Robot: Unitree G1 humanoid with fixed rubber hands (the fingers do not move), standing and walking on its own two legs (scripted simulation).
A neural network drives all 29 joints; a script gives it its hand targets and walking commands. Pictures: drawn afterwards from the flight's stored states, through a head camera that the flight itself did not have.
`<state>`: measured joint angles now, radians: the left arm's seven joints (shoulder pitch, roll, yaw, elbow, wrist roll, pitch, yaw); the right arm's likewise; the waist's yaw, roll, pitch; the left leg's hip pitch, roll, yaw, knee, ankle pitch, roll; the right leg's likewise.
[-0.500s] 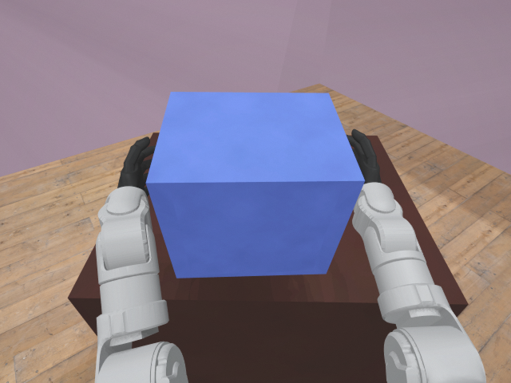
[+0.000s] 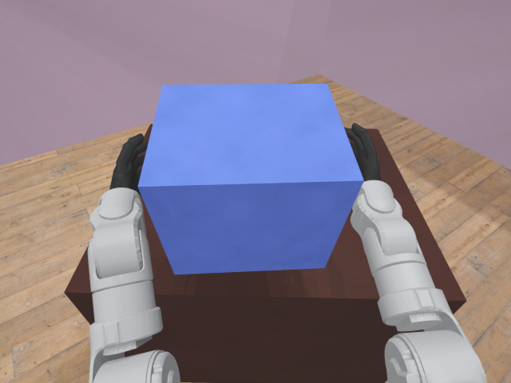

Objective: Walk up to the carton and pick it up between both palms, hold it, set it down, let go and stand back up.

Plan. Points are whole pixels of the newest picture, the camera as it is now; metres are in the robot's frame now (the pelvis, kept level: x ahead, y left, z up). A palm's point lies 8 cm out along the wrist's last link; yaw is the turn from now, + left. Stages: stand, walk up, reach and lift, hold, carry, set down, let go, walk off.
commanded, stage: hold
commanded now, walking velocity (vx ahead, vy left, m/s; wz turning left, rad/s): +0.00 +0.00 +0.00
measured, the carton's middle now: (248, 182) +0.39 +0.00 +0.14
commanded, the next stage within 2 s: none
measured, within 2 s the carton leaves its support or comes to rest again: neither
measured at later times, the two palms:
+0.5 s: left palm (128, 183) +0.35 +0.18 +0.19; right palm (367, 172) +0.35 -0.17 +0.18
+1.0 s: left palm (130, 186) +0.35 +0.18 +0.18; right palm (364, 175) +0.35 -0.17 +0.17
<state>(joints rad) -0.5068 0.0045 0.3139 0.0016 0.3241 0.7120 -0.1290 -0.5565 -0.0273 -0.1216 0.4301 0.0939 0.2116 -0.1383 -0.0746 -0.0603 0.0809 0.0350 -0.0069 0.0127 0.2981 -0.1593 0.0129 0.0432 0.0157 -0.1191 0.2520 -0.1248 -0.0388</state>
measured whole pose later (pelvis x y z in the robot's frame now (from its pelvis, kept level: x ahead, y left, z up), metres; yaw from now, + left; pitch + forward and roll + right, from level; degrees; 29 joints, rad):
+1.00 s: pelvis +0.00 +0.00 +0.00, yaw +0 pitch -10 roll +0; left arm -0.57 -0.01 0.34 0.09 0.35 0.71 -0.13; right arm -0.61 -0.02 -0.16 0.51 0.05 0.21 -0.12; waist -0.06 -0.07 0.08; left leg 0.04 -0.01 0.02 0.27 -0.14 0.02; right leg 0.04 0.01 -0.11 0.26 -0.12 -0.04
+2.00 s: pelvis +0.00 +0.00 +0.00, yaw +0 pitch -10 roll +0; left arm -0.55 0.00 0.33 0.09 0.34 0.71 -0.12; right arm -0.60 -0.02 -0.16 0.51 0.06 0.20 -0.12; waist -0.06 -0.07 0.06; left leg 0.04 -0.01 0.02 0.29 -0.15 0.01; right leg 0.04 0.01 -0.12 0.26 -0.13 -0.04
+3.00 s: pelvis +0.00 +0.00 +0.00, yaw +0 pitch -10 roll +0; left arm -0.54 -0.01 0.33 0.06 0.34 0.71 -0.12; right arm -0.58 -0.03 -0.14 0.49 0.07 0.21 -0.12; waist -0.07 -0.06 0.08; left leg 0.05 -0.01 0.02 0.29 -0.16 0.02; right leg 0.05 0.01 -0.11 0.26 -0.13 -0.03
